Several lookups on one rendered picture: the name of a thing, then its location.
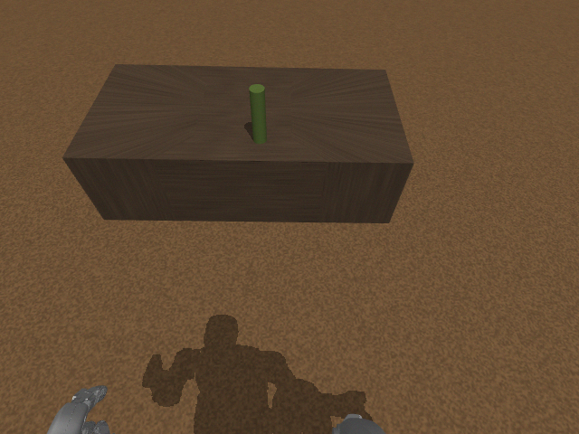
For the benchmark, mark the left robot hand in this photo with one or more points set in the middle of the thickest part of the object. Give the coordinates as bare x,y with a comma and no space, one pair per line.
70,419

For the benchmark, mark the can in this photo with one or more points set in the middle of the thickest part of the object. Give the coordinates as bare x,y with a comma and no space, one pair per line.
258,111

